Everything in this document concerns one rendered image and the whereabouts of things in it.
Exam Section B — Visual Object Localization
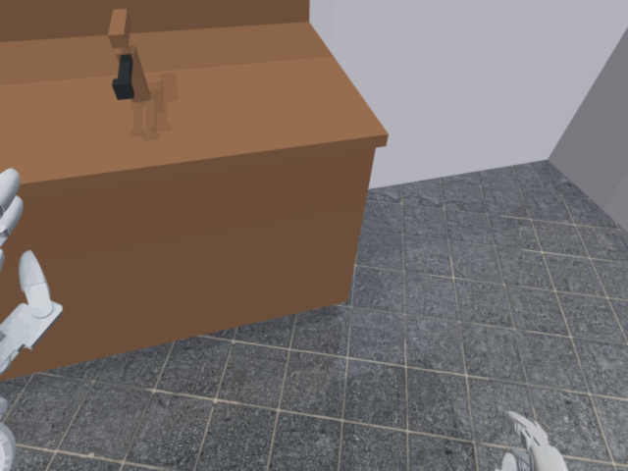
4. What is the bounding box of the left robot hand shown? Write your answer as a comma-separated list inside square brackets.
[0, 168, 63, 375]

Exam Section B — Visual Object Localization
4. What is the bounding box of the counter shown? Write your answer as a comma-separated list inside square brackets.
[0, 0, 389, 381]

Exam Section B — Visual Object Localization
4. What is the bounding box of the tap lever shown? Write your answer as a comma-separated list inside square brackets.
[112, 54, 134, 100]

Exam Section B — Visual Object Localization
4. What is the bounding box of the right robot hand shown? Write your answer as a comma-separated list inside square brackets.
[495, 411, 568, 471]

